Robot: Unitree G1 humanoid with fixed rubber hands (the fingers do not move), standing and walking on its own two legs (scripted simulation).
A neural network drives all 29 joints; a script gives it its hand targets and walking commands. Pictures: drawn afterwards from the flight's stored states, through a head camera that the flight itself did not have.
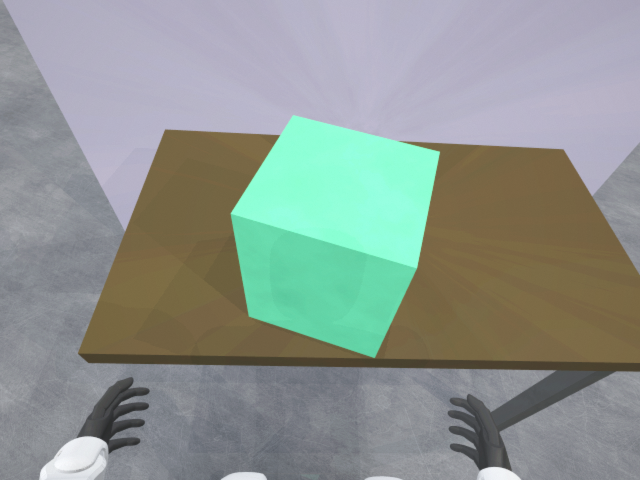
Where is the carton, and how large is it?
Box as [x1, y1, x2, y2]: [231, 115, 439, 357]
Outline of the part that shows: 293,115 231,212 249,316 374,357 417,265 439,152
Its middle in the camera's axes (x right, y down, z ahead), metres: +0.02 +0.00 +0.57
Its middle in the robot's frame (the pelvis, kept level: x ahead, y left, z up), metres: +0.42 +0.00 +0.01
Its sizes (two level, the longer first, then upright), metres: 0.210 0.200 0.250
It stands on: a table, 0.66 m high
